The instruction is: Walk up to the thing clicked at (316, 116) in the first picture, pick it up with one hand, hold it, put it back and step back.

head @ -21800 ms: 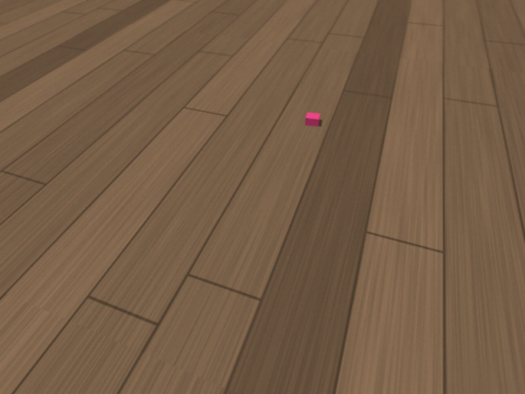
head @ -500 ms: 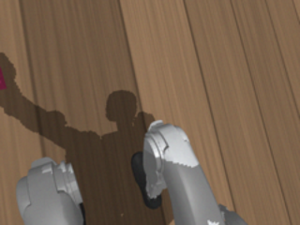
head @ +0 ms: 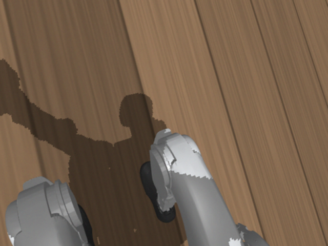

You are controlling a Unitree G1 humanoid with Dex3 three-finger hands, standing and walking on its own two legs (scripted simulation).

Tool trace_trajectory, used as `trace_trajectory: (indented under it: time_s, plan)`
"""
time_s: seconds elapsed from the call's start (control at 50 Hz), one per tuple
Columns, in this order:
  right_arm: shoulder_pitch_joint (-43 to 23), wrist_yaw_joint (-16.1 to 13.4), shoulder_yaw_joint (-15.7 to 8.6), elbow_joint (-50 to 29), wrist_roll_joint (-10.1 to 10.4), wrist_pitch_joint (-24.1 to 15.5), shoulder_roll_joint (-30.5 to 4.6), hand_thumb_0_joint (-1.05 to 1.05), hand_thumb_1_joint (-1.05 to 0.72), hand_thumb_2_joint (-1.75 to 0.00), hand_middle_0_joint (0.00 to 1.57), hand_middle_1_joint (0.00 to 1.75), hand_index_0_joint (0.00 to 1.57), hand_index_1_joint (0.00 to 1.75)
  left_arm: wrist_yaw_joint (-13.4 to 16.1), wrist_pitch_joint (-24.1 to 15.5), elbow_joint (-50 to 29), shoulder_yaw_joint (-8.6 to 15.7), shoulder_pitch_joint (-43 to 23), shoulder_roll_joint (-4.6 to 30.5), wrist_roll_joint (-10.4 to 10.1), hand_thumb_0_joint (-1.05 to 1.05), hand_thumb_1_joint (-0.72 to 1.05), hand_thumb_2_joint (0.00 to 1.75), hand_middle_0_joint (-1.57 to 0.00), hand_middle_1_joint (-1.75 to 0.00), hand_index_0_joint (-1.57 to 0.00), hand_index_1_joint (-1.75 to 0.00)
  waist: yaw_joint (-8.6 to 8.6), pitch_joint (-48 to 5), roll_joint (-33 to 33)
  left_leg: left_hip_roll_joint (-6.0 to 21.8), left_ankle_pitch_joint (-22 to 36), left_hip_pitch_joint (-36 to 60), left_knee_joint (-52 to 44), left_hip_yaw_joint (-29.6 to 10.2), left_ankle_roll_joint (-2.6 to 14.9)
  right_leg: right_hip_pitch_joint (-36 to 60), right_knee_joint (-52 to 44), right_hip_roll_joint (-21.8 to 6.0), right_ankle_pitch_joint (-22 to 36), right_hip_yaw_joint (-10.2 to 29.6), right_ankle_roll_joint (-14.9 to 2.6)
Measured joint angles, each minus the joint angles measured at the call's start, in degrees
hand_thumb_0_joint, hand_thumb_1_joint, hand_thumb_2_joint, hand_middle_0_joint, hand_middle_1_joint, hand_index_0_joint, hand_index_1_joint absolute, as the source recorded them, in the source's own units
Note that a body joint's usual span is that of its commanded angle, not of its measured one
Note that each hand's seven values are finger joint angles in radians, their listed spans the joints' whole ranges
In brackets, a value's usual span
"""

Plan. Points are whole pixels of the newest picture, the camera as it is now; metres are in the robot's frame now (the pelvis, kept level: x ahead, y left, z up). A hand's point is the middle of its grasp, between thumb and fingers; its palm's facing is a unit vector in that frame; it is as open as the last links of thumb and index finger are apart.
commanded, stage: approach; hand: left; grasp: from above
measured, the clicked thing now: out of the picture +0.57 +0.31 -0.30
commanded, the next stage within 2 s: close in in 0.06 s
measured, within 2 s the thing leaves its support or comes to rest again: neither
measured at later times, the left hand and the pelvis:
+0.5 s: hand out of the picture +0.54 +0.31 -0.19, palm faces -0.49 -0.07 -0.87, open 13.6 cm; pelvis +0.01 +0.01 +0.00, yaw -1 degrees
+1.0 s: hand out of the picture +0.54 +0.31 -0.20, palm faces -0.46 -0.08 -0.88, open 12.9 cm; pelvis +0.01 +0.01 -0.01, yaw -2 degrees
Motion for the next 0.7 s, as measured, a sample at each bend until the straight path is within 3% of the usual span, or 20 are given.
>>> trace_trajectory:
  time_s: [0.14,0.24,0.34,0.5,0.7]
  plan:
    - [-0.92,-0.98,-0.55,1.96,-1.28,-0.28,-0.2,0.0,-0.9,-0.89,0.2,0.3,0.2,0.3,2.82,-3.9,-0.83,-1.7,-3.29,1.4,2.29,0.0,-0.41,0.9,-0.2,-0.89,-0.21,-0.88,0.87,-0.4,-1.82,-0.63,0.36,-1.39,1.44,-0.81,-0.34,-0.81,1.11,-0.28,0.08,-0.66,-0.3]
    - [-1.4,-0.93,-0.95,2.12,-1.31,-0.86,0.09,0.0,-0.9,-0.89,0.2,0.3,0.2,0.3,4.67,-2.35,1.21,-2.89,-6.18,1.87,4.07,0.0,-0.44,0.93,-0.19,-0.9,-0.19,-0.9,-0.04,-1.91,-1.59,-0.65,-0.44,-2.02,1.65,-0.73,0.06,-1.17,1.11,-0.34,-0.74,-0.67,-0.32]
    - [-1.59,-0.63,-0.48,1.26,-0.96,-0.91,0.46,0.0,-0.9,-0.89,0.2,0.3,0.2,0.3,4.08,0.28,3.22,-4.03,-6.89,1.81,3.67,0.0,-0.45,0.94,-0.18,-0.89,-0.18,-0.9,-1.07,-2.07,-0.88,-0.49,-1.11,-1.93,1.34,-0.37,0.7,-0.84,0.59,-0.32,-1.41,-0.46,-0.09]
    - [-0.27,-0.46,1.02,-1.26,-0.89,-0.05,0.46,0.0,-0.9,-0.89,0.2,0.3,0.2,0.3,2.1,-0.27,1.08,-2.26,-3.53,1.64,2.64,0.0,-0.44,0.93,-0.17,-0.91,-0.18,-0.9,-1.32,-0.18,-1.39,-0.49,-0.99,-1.33,0.99,-0.47,0.85,-0.05,0.06,-0.34,-1.34,-0.65,-0.39]
    - [0.07,-0.36,1.56,-1.09,-1.64,-1.03,-0.36,0.0,-0.9,-0.89,0.2,0.3,0.2,0.3,5.45,-2.55,1.72,-1.07,-3.75,3.84,4.27,0.0,-0.41,0.95,-0.21,-0.89,-0.21,-0.89,-1.57,1.01,-2.6,-0.7,-0.31,-2.37,2.11,-1.22,0.78,-0.64,0.66,-0.24,-0.65,-1.26,-0.43]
